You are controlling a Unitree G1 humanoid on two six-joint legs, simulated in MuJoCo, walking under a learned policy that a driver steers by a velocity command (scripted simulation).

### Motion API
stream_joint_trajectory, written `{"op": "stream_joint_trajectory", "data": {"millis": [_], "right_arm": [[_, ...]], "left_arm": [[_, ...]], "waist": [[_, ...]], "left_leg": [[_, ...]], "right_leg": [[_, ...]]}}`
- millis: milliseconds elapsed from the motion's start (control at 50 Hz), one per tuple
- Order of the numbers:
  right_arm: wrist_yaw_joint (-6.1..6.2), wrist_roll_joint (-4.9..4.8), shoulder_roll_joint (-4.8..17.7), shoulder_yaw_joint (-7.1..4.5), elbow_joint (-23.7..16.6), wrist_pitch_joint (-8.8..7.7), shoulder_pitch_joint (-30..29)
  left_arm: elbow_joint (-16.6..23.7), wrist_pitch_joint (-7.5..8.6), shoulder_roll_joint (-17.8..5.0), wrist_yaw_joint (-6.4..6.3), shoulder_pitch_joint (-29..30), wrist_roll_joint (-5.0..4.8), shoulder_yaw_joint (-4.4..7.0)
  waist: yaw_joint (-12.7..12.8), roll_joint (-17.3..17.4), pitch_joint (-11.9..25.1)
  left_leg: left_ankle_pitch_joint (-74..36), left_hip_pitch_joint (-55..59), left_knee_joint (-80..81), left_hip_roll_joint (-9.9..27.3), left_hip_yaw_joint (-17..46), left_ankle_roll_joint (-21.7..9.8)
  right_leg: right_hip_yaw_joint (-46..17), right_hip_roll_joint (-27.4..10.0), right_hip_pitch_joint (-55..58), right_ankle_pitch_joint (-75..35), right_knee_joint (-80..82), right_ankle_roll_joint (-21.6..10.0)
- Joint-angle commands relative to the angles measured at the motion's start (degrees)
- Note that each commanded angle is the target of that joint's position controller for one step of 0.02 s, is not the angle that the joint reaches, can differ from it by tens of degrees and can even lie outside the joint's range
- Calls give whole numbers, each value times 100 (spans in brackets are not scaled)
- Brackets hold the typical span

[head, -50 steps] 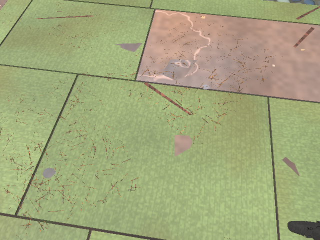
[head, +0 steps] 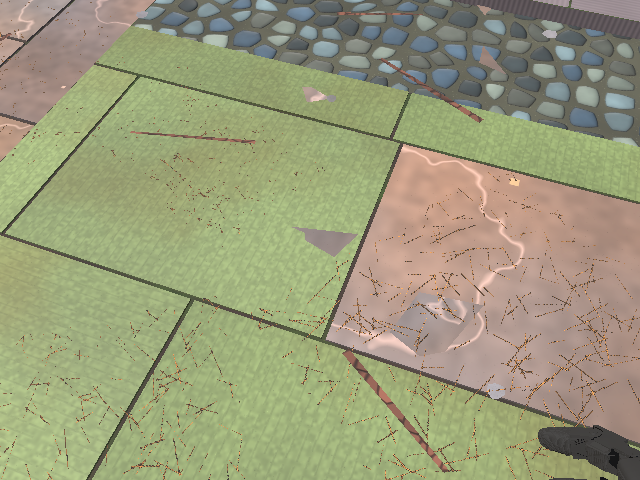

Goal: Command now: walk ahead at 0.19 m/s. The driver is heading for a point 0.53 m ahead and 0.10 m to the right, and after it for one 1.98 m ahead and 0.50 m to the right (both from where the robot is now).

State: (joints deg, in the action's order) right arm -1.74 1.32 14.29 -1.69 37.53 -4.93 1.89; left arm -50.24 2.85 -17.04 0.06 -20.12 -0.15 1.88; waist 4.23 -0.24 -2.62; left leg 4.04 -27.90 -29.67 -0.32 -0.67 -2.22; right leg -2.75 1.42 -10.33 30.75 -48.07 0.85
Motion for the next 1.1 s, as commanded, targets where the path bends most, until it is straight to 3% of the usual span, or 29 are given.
{"op": "stream_joint_trajectory", "data": {"millis": [20, 40, 60, 100, 140, 180, 220, 260, 280, 300, 320, 340, 420, 580, 820, 1100], "right_arm": [[47, -119, 773, -233, 42, 155, 1281], [41, -105, 627, -171, 58, 157, 866], [40, -76, 516, -131, 56, 154, 543], [29, 42, 638, -183, 121, 170, 172], [57, 58, 629, -188, 228, 166, 112], [103, 22, 644, -186, 367, 201, 168], [132, -24, 618, -157, 479, 262, 118], [137, -31, 394, -64, 653, 292, 285], [141, -2, 339, -37, 744, 305, 450], [155, -18, 380, -74, 785, 320, 796], [202, 4, 459, -81, 844, 351, 660], [237, -25, 494, -104, 863, 376, 617], [288, -29, 453, -113, 1123, 414, 757], [313, -114, 466, -136, 1580, 454, 718], [400, -130, 536, -144, 2111, 556, 665], [421, -123, 445, -103, 2486, 556, 729]], "left_arm": [[316, 23, -777, 25, -303, -152, 135], [369, -66, -663, -28, 16, -94, 127], [359, -188, -613, -91, 69, -20, 150], [253, -356, -331, -169, -197, 21, 100], [206, -392, -220, -212, -208, 69, 67], [208, -413, -269, -218, -13, 74, 83], [206, -427, -275, -203, 140, 107, 99], [280, -419, -314, -198, 336, 217, 105], [386, -399, -492, -220, 452, 223, 118], [355, -394, -913, -245, 699, 131, 223], [319, -357, -622, -217, 768, 114, 187], [277, -306, -395, -202, 802, 152, 121], [127, -134, -311, -169, 774, 90, 82], [-170, -170, -306, -185, 735, 42, 72], [-576, -232, -223, -190, 793, 38, 63], [-932, -254, -141, -236, 647, 44, 23]], "waist": [[-681, 690, 1949], [-530, 361, 1335], [-335, 348, 1058], [-66, 705, 866], [-64, 796, 980], [-156, 747, 1047], [-131, 680, 876], [-129, 524, 527], [-230, 266, 284], [-612, -538, 77], [-472, -651, 20], [-489, -674, -9], [-463, -432, 253], [-391, -17, 457], [-425, -5, 304], [-434, 5, 103]], "left_leg": [[-3433, 3705, 369, 1987, 2147, -1515], [-2850, 2822, 660, 1718, 1798, -1348], [-2357, 2046, 908, 1550, 1541, -1208], [-1871, 921, 1298, 1254, 1068, -1133], [-1594, 732, 1365, 1152, 833, -1137], [-654, 729, 1443, 1166, 842, -1085], [898, 476, 1474, 1045, 832, -889], [2284, 202, 1430, 761, 815, -444], [2567, 181, 1201, 549, 732, -179], [2241, 437, 1055, 173, 377, 19], [1766, 1030, 784, 87, 202, 137], [1467, 1299, 645, 96, 182, 127], [575, 1532, 513, 174, 214, 29], [-381, 1799, 380, 211, 192, 75], [-373, 1938, 458, 237, 180, 116], [147, 1808, 615, 209, 143, 145]], "right_leg": [[-341, -318, -2374, 661, -2294, 192], [-215, -508, -2355, 338, -1887, 248], [-222, -678, -1962, 77, -1410, 282], [19, -597, -966, -386, -631, 380], [88, -562, -495, -806, 65, 368], [108, -546, -214, -1464, 621, 286], [194, -470, 173, -2020, 1251, 164], [87, -533, 434, -2264, 1916, -11], [-277, -853, 309, -2300, 2363, -157], [-308, -894, -316, -1398, 2398, -333], [-287, -750, -922, -514, 2647, -336], [-277, -707, -1129, -409, 2769, -240], [-130, -610, -670, -1736, 2500, -67], [23, -500, -200, -2916, 2258, -152], [141, -391, -108, -2913, 2414, -153], [207, -321, -207, -2285, 2584, -125]]}}
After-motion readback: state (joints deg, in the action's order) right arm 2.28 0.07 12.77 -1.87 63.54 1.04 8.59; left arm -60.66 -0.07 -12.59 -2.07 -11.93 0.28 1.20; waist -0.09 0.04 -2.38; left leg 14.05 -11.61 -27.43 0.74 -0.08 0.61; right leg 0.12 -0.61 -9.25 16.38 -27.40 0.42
